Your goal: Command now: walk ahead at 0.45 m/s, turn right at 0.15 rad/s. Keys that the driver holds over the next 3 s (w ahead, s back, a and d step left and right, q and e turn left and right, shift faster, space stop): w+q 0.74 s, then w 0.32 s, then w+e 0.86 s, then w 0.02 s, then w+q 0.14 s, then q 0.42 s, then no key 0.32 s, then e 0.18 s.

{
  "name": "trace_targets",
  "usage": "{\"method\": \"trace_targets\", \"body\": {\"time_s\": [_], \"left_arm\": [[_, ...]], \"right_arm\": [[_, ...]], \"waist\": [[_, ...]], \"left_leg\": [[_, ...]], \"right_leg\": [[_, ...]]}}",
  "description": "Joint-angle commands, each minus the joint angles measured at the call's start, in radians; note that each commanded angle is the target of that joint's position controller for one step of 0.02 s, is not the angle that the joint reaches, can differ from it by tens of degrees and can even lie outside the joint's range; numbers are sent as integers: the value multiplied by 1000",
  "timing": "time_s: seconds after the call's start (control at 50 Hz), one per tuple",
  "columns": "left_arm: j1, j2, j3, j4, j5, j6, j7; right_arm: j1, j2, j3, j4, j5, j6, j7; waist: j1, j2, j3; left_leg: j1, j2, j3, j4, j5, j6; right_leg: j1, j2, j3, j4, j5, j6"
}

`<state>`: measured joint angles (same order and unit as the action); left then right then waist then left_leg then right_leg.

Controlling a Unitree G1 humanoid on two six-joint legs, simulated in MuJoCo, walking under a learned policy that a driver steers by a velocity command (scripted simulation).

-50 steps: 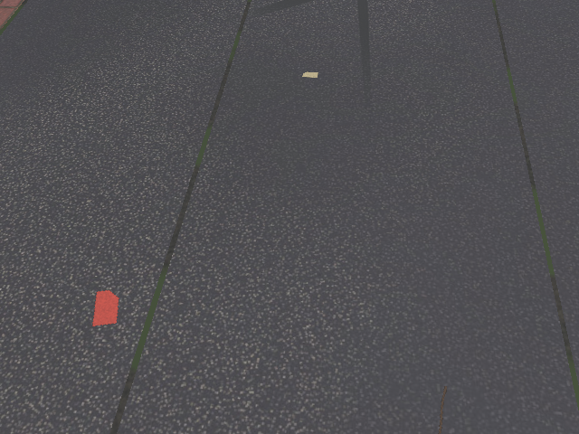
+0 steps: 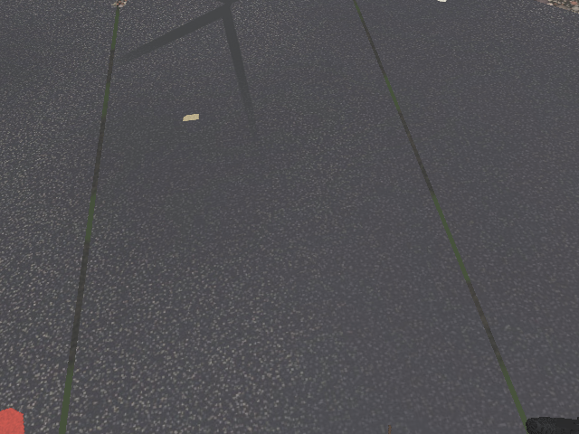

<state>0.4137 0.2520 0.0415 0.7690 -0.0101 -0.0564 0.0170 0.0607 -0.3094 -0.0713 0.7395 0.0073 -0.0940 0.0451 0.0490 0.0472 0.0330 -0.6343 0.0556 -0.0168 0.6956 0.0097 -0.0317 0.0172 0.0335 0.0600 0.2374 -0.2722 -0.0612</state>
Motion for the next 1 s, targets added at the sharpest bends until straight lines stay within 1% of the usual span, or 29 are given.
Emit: {"method": "trace_targets", "body": {"time_s": [0.02, 0.08, 0.12, 0.16, 0.18, 0.2, 0.22, 0.24, 0.26, 0.28, 0.3, 0.32, 0.36, 0.4, 0.5, 0.58, 0.62, 0.64, 0.66, 0.68, 0.7, 0.72, 0.74, 0.76, 0.78, 0.8, 0.86, 0.92, 1.0], "left_arm": [[23, 187, 51, -40, 2, -18, 11], [32, 191, 54, -16, -3, -19, 6], [19, 202, 58, -10, 0, -13, 9], [3, 226, 65, -14, 13, 0, 15], [-14, 227, 62, -19, 18, 12, 18], [-9, 213, 53, -34, 28, 14, 23], [120, 93, 18, -65, 33, -2, 7], [82, 127, 12, -54, 13, -35, -7], [-49, 183, 26, -96, -29, -59, -20], [-128, 189, 20, -120, -31, -76, -21], [-170, 181, 22, -128, -9, -85, -17], [-161, 181, 27, -129, 9, -81, -12], [-120, 160, 25, -131, 22, -63, -9], [-142, 135, 16, -147, 34, -49, -3], [-347, 86, -4, -203, 25, -59, -7], [-400, 129, 13, -224, 2, -71, -22], [-357, 155, 29, -218, -3, -78, -25], [-285, 169, 41, -200, -2, -82, -22], [-178, 205, 56, -189, 12, -87, -16], [-32, 262, 70, -178, 18, -80, -6], [12, 321, 86, -135, 25, -65, -20], [-39, 208, 64, -163, 17, -62, -24], [-74, 158, 49, -166, 15, -57, -19], [-109, 145, 41, -162, 24, -55, -22], [-131, 122, 34, -148, 26, -54, -25], [-141, 126, 33, -138, 30, -58, -24], [-129, 128, 39, -103, 14, -69, -30], [-118, 167, 51, -73, 4, -64, -28], [-75, 201, 56, -31, -9, -47, -23]], "right_arm": [[-183, -22, 11, -100, 14, -15, 15], [-207, -39, 12, -116, 20, -19, 28], [-173, -60, 7, -111, 17, -23, 35], [-43, -104, -15, -78, 16, -14, 28], [94, -135, -33, -42, 15, -6, 19], [238, -168, -45, -18, 14, 4, 8], [347, -270, -69, -11, 2, 3, 4], [356, -185, -49, 5, 18, 1, 8], [285, -153, -40, -4, 19, 3, 0], [225, -137, -33, -22, 14, 5, -5], [175, -120, -26, -33, 6, 6, -8], [149, -103, -17, -44, -8, 3, -12], [126, -100, -17, -55, -3, 6, -21], [144, -114, -20, -50, 6, 4, -30], [235, -152, -33, -27, 22, 20, -50], [296, -143, -32, -12, 30, 43, -59], [284, -143, -34, -19, 22, 50, -60], [272, -125, -29, -25, 19, 53, -59], [275, -76, -11, -35, 11, 49, -53], [314, 2, 14, -55, -16, 45, -50], [421, -3, 20, -95, 32, 33, -47], [382, -112, -2, -61, 45, 38, -54], [275, -146, -14, -76, 34, 44, -53], [232, -123, -12, -83, 20, 48, -53], [195, -103, -13, -92, 8, 48, -51], [211, -80, -10, -99, 16, 50, -45], [198, -39, 1, -97, 13, 56, -38], [111, -13, 18, -120, -1, 47, -28], [-19, -3, 32, -142, 5, 28, -8]], "waist": [[43, -156, 74], [40, -152, 105], [12, -153, 74], [-52, -181, -45], [-125, -165, -131], [-188, -116, -226], [-118, 157, -387], [-147, 157, -457], [-159, 102, -270], [-137, -6, -172], [-101, -75, -92], [-62, -68, -62], [-23, -8, -47], [-22, -5, -26], [-112, 6, -16], [-122, 33, -34], [-86, 62, -45], [-43, 66, -69], [12, 34, -159], [44, -136, -311], [-21, -472, -357], [10, -271, -244], [32, -175, -138], [16, -104, -87], [4, -90, -35], [-24, -153, -27], [-38, -144, -20], [-26, -111, -11], [19, -115, 8]], "left_leg": [[29, -31, 56, -133, 145, 5], [1, -25, 50, -200, 121, 57], [30, -44, 60, -214, 60, 97], [175, -112, 98, -173, -41, 139], [345, -153, 126, -186, -42, 167], [638, -74, 6, -146, -40, 209], [1035, 212, -554, -179, -237, 424], [1097, 270, -856, -383, -432, 452], [967, 247, -722, -419, -495, 388], [799, 211, -604, -441, -438, 348], [639, 172, -514, -460, -324, 332], [532, 135, -450, -487, -237, 327], [426, 101, -387, -517, -135, 342], [342, 76, -309, -528, -53, 341], [282, 3, -230, -487, -90, 264], [416, 46, -346, -379, -177, 233], [463, 67, -402, -303, -162, 210], [450, 46, -397, -240, -140, 188], [401, -6, -349, -66, -143, 154], [261, -93, -229, 239, -425, 110], [-88, -148, -139, 515, -630, 73], [-168, -74, -173, 621, -544, 56], [-178, -46, -145, 634, -444, 49], [-134, -18, -131, 603, -375, 41], [-113, -1, -133, 541, -335, 42], [-68, 16, -127, 510, -312, 39], [-48, 16, -98, 398, -298, 28], [-65, 34, -71, 200, -189, 22], [31, 14, -2, -28, -30, 29]], "right_leg": [[-93, -198, 65, -124, 241, -123], [-5, -245, 42, -113, 289, -115], [73, -265, 13, -47, 497, -98], [146, -257, -22, 132, 913, -74], [123, -225, -67, 325, 1059, -48], [-86, -210, -76, 579, 910, -16], [-515, -23, -63, 1047, 231, 72], [-671, 51, 72, 1181, -255, 70], [-774, -16, 100, 1207, -201, 50], [-756, -65, 82, 1136, -123, 32], [-721, -98, 65, 1044, -79, 32], [-657, -125, 65, 981, -44, 36], [-605, -143, 50, 896, -36, 65], [-595, -144, 17, 786, 4, 99], [-487, -66, -16, 397, 358, 140], [-460, -44, 31, 268, 323, 129], [-404, -42, 34, 240, 225, 96], [-302, -45, 17, 202, 210, 68], [-113, -120, 69, 204, 179, 16], [143, -317, 275, 217, 138, -43], [320, -495, 772, 93, -167, -196], [239, -455, 731, 51, -310, -165], [137, -405, 532, 55, -226, -123], [29, -351, 410, 40, -66, -109], [-43, -296, 313, 15, 41, -99], [-93, -283, 258, -7, 99, -104], [-122, -267, 160, -53, 224, -138], [-100, -274, 92, -79, 315, -155], [-108, -249, 4, -87, 324, -130]]}}
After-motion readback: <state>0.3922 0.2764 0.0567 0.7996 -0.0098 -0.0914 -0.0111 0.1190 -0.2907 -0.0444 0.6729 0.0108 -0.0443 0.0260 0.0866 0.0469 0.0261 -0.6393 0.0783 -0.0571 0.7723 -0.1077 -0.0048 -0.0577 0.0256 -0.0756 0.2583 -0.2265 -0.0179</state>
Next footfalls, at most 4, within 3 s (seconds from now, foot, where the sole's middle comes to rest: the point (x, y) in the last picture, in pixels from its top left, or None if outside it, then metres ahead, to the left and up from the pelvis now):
0.20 left None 0.32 0.12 -0.79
0.66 right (364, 374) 0.62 -0.05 -0.79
1.16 left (226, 322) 0.76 0.30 -0.79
1.70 right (287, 216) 1.11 0.16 -0.79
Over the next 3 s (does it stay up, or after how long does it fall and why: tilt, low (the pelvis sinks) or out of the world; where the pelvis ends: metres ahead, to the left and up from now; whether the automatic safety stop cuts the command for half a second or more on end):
stays up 1.36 0.27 -0.01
